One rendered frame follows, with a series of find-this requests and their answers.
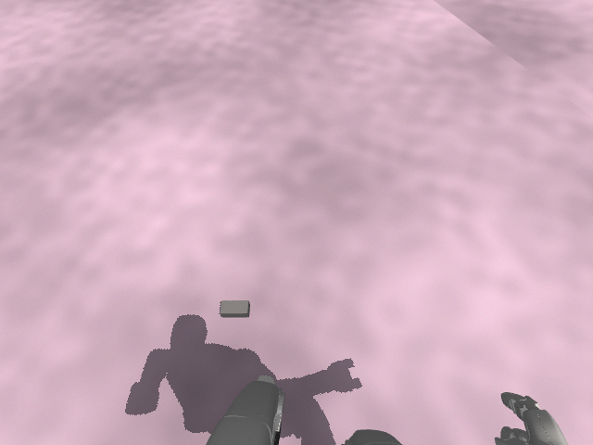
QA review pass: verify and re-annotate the small box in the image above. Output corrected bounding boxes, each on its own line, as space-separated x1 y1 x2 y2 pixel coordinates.
221 300 250 318

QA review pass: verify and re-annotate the right robot hand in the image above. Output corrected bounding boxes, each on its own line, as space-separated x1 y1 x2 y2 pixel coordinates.
495 392 568 445

